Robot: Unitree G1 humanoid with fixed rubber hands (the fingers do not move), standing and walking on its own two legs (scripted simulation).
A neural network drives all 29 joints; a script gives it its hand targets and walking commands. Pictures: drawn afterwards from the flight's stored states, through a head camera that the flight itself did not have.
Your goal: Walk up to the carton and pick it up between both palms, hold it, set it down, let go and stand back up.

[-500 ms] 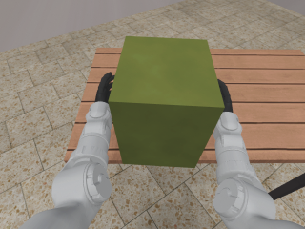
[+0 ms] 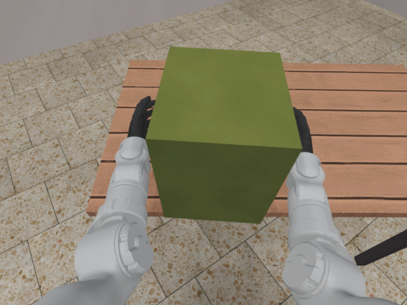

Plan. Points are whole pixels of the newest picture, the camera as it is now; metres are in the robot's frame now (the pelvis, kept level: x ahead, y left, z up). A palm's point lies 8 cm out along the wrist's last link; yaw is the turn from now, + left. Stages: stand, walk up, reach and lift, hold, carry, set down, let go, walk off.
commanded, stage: set down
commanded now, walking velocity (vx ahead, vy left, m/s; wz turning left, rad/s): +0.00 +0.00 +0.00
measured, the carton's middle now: (218, 140) +0.45 -0.03 +0.04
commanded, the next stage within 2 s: none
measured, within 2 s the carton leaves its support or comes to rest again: neither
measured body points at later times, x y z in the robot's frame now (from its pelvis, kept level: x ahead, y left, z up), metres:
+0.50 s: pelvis +0.00 +0.00 +0.00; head +0.05 +0.02 +0.45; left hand +0.45 +0.14 +0.07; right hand +0.41 -0.19 +0.08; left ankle +0.00 +0.12 -0.75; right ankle -0.01 -0.12 -0.75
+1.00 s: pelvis -0.02 -0.01 -0.02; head +0.04 +0.02 +0.42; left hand +0.47 +0.18 +0.09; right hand +0.43 -0.26 +0.10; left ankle -0.01 +0.12 -0.75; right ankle -0.01 -0.12 -0.75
